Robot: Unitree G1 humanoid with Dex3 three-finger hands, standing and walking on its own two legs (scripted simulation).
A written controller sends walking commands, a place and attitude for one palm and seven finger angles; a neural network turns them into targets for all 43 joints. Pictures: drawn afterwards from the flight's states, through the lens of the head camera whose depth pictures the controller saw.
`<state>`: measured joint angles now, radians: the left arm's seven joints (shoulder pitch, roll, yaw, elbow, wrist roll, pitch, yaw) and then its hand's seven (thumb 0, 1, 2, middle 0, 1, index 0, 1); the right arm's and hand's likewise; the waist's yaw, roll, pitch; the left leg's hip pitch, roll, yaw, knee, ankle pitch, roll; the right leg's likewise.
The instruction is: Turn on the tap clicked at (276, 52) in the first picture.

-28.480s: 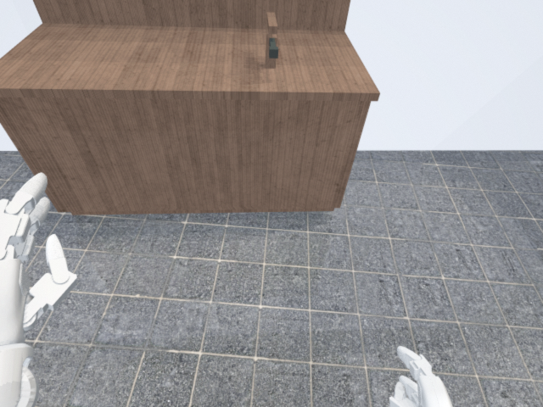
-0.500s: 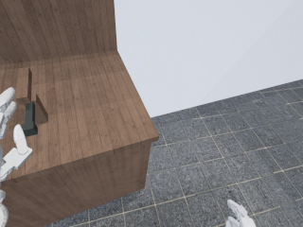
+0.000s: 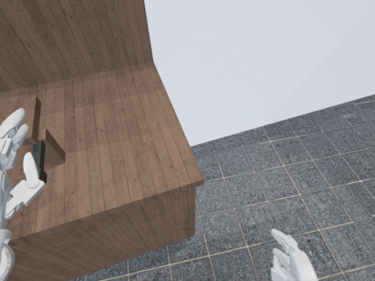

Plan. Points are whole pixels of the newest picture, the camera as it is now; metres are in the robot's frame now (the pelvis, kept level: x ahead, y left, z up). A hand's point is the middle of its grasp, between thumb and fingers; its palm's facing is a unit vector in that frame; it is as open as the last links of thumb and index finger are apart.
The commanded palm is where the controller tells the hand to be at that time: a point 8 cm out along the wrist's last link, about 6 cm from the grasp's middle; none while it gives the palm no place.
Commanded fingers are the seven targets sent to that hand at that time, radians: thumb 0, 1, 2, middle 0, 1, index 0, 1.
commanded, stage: come to a stop and stand still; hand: left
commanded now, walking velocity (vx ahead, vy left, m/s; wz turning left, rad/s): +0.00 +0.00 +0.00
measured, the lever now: (36, 177) +0.30 +0.36 +0.04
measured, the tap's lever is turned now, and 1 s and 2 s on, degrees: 0 0 0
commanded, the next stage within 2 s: look again from close up in 0.86 s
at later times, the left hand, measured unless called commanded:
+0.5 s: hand (6, 197) +0.21 +0.29 +0.16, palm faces +0.41 -0.83 -0.39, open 7.4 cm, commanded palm +0.15 +0.31 +0.18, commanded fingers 0.00 0.90 0.90 -0.20 -0.30 -0.20 -0.30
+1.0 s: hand (4, 201) +0.20 +0.29 +0.16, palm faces +0.38 -0.86 -0.33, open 7.4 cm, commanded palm +0.14 +0.33 +0.18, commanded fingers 0.00 0.90 0.90 -0.20 -0.30 -0.20 -0.30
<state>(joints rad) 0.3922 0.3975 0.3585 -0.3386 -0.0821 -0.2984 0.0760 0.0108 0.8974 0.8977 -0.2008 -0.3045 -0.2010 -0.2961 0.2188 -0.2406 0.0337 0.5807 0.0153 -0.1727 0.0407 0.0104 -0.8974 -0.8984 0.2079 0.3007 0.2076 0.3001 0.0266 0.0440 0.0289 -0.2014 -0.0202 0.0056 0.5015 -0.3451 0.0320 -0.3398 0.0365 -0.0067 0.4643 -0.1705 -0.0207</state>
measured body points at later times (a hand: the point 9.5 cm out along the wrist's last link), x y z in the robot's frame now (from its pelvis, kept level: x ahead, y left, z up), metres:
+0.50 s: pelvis +0.00 +0.03 +0.00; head +0.03 +0.04 +0.45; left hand +0.18 +0.34 +0.18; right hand +0.21 -0.18 -0.07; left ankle -0.05 +0.10 -0.74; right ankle +0.04 -0.11 -0.74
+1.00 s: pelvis -0.01 +0.04 +0.00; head +0.00 +0.07 +0.45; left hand +0.17 +0.34 +0.17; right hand +0.16 -0.18 -0.07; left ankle -0.05 +0.10 -0.74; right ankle +0.04 -0.11 -0.74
